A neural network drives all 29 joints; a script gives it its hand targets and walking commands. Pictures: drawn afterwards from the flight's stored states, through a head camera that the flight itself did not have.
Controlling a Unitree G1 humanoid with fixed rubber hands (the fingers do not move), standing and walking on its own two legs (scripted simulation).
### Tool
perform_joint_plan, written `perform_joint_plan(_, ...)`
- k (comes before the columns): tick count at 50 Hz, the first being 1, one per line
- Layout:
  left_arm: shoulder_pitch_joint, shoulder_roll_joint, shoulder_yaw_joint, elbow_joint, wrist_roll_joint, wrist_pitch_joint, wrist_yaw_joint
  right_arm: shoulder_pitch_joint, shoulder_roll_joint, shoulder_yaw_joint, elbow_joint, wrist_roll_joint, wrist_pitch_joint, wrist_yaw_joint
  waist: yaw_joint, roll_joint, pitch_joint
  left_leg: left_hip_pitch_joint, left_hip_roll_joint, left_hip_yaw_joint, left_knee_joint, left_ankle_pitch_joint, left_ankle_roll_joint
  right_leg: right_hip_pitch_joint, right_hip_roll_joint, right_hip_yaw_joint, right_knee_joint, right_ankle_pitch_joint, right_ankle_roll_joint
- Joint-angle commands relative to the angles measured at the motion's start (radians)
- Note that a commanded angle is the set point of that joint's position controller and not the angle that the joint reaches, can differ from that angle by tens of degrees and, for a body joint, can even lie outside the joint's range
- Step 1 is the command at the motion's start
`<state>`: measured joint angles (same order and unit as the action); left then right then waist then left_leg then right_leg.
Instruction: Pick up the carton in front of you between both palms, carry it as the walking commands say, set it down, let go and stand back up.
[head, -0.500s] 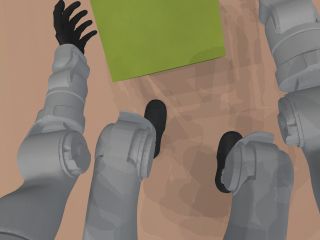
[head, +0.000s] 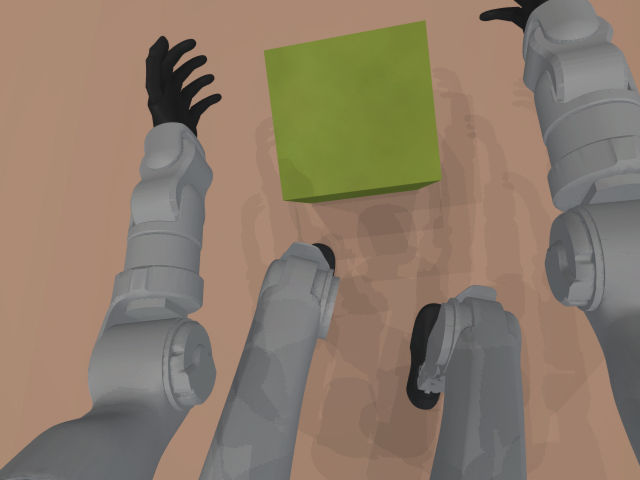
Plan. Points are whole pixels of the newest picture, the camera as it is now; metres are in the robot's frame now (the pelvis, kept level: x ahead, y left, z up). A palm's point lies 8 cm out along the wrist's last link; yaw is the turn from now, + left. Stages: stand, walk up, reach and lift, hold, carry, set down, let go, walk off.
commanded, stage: set down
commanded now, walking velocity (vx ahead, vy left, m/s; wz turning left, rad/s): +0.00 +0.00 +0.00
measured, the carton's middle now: (354, 132) +0.49 +0.09 -0.35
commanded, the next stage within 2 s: let go in 0.50 s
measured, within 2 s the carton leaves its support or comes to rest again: neither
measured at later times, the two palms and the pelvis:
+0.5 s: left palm (65, 76) +0.43 +0.27 +0.04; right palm out of the picture +0.59 -0.09 +0.04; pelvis +0.03 -0.01 +0.13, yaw +0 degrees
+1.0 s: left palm out of the picture +0.34 +0.26 +0.17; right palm out of the picture +0.43 -0.15 +0.15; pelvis +0.08 +0.02 +0.25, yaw -2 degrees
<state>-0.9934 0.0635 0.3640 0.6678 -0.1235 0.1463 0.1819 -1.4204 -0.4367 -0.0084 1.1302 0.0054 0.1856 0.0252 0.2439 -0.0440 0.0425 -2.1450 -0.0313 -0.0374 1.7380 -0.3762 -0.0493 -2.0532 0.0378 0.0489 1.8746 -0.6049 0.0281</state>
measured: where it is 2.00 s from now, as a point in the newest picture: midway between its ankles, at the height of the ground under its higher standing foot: (365, 341)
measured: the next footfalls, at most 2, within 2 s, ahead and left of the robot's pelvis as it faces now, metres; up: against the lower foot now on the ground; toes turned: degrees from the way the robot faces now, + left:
none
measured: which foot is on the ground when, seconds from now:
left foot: down 0.00-1.00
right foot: down 0.00-1.00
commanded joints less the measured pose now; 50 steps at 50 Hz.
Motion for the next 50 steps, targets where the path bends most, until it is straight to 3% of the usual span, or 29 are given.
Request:
perform_joint_plan(1, -0.112, 0.093, 0.022, -0.137, 0.012, -0.007, -0.005, -0.255, -0.083, -0.013, -0.149, -0.018, -0.007, -0.001, 0.063, -0.134, -1.079, 0.780, -0.033, 0.164, -0.173, 0.242, -0.047, 0.404, 0.063, -0.100, -0.256, 0.089, -0.041)
perform_joint_plan(6, -0.047, 0.111, 0.040, -0.206, 0.009, 0.013, -0.018, -0.236, -0.048, -0.001, -0.271, -0.031, 0.027, -0.002, 0.070, -0.226, -1.193, 0.779, -0.044, 0.190, -0.246, 0.338, -0.042, 0.622, 0.067, -0.094, -0.336, 0.210, -0.023)
perform_joint_plan(10, -0.008, 0.109, 0.045, -0.225, 0.009, 0.025, -0.033, -0.191, -0.024, -0.008, -0.312, -0.043, 0.048, -0.001, 0.062, -0.253, -1.182, 0.775, -0.045, 0.200, -0.310, 0.365, -0.043, 0.727, 0.065, -0.085, -0.405, 0.278, -0.012)
perform_joint_plan(24, 0.088, 0.068, 0.071, -0.211, 0.075, 0.017, -0.083, -0.041, 0.012, -0.082, -0.254, -0.091, 0.035, 0.028, 0.056, -0.180, -1.055, 0.955, -0.033, 0.184, -0.567, 0.447, -0.049, 0.852, 0.063, -0.057, -0.676, 0.386, -0.006)
perform_joint_plan(27, 0.111, 0.055, 0.066, -0.213, 0.091, 0.008, -0.097, -0.003, 0.026, -0.105, -0.246, -0.105, 0.024, 0.030, 0.043, -0.164, -1.050, 1.005, -0.030, 0.178, -0.615, 0.458, -0.049, 0.890, 0.062, -0.052, -0.731, 0.406, -0.007)
perform_joint_plan(35, 0.401, 0.059, -0.001, -0.282, 0.164, -0.025, -0.185, 0.357, 0.176, -0.186, -0.388, -0.176, -0.011, -0.034, -0.002, -0.115, -1.148, 1.272, -0.035, 0.162, -0.731, 0.569, -0.030, 1.092, 0.075, -0.052, -0.876, 0.572, 0.002)
perform_joint_plan(38, 0.499, 0.097, -0.038, -0.307, 0.181, -0.036, -0.226, 0.507, 0.236, -0.204, -0.502, -0.190, -0.035, -0.085, -0.024, -0.087, -1.056, 1.357, -0.033, 0.147, -0.789, 0.515, -0.016, 1.132, 0.075, -0.054, -0.955, 0.519, 0.004)
perform_joint_plan(43, 0.654, 0.145, -0.132, -0.304, 0.170, -0.068, -0.276, 0.694, 0.290, -0.189, -0.648, -0.171, -0.081, -0.154, -0.051, -0.045, -0.805, 1.523, -0.016, 0.108, -0.898, 0.359, 0.011, 1.160, 0.057, -0.059, -1.100, 0.306, 0.006)
perform_joint_plan(46, 0.767, 0.170, -0.196, -0.304, 0.147, -0.089, -0.292, 0.820, 0.295, -0.171, -0.672, -0.151, -0.106, -0.168, -0.065, -0.018, -0.679, 1.625, -0.005, 0.080, -0.968, 0.300, 0.020, 1.194, 0.047, -0.063, -1.168, 0.230, -0.001)
perform_joint_plan(50, 0.919, 0.188, -0.268, -0.328, 0.115, -0.112, -0.296, 0.993, 0.281, -0.152, -0.658, -0.121, -0.140, -0.156, -0.078, 0.041, -0.559, 1.770, 0.003, 0.048, -1.048, 0.312, 0.019, 1.247, 0.046, -0.069, -1.228, 0.220, -0.020)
